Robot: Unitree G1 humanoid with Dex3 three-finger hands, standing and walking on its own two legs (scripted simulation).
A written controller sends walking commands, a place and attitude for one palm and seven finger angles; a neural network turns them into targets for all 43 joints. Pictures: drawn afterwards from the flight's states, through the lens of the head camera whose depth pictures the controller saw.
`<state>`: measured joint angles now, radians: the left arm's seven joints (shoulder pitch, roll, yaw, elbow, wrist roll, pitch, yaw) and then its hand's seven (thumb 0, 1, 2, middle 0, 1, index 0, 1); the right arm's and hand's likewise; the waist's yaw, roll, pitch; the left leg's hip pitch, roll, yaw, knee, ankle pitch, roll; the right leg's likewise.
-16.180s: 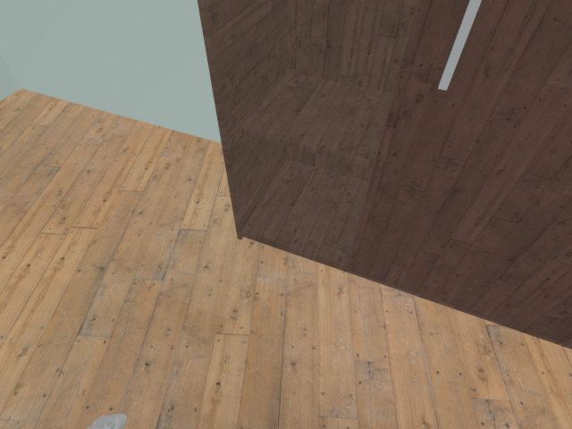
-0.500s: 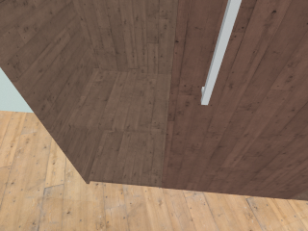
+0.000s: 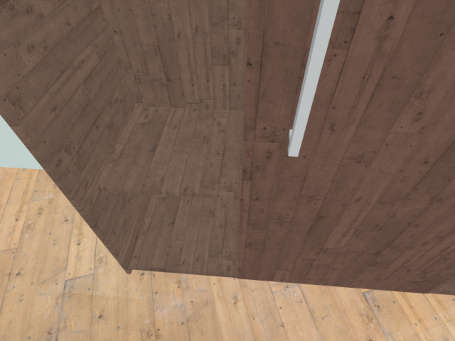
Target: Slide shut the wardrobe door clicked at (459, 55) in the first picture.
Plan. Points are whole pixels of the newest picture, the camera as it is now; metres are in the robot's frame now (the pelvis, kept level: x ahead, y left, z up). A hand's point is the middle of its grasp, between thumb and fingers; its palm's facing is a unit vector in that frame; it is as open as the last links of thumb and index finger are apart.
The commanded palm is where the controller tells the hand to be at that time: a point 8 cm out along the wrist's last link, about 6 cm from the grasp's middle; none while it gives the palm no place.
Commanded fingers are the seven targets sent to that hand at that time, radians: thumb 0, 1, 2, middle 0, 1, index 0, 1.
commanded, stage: look again from close up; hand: right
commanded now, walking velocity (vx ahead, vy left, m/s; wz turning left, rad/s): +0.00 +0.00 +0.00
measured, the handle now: (310, 69) +0.44 -0.10 +0.26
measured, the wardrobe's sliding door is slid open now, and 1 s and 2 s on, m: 0.48 0.48 0.48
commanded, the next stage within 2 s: raise the hand with hooked fingers in 0.58 s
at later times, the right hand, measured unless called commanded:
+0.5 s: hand out of the picture -0.02 -0.16 -0.18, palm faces +0.01 +0.98 -0.19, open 7.4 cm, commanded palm none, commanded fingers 0.00 -0.90 -0.90 0.20 0.30 0.20 0.30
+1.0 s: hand (330, 286) +0.20 -0.14 +0.06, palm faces +0.03 +1.00 -0.04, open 8.0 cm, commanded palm +0.12 -0.21 +0.00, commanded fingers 0.00 -0.50 -0.73 0.23 0.56 0.23 0.56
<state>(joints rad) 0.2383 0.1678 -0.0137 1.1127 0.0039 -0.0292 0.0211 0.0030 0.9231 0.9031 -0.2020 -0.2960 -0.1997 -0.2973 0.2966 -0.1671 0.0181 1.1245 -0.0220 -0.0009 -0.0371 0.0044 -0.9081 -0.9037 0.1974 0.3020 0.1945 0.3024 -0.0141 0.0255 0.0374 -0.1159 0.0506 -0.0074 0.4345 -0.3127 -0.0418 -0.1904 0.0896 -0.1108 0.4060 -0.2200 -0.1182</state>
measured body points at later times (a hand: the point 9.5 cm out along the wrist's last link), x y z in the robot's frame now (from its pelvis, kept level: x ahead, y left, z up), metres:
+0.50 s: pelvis +0.00 +0.01 +0.00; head +0.01 +0.00 +0.45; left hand +0.01 +0.23 -0.16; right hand -0.02 -0.21 -0.16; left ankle -0.05 +0.15 -0.74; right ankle +0.00 -0.04 -0.74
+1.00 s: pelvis -0.03 +0.05 -0.03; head -0.04 +0.06 +0.42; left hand +0.15 +0.30 -0.09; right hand +0.19 -0.19 +0.06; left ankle -0.02 +0.13 -0.74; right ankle +0.00 -0.04 -0.74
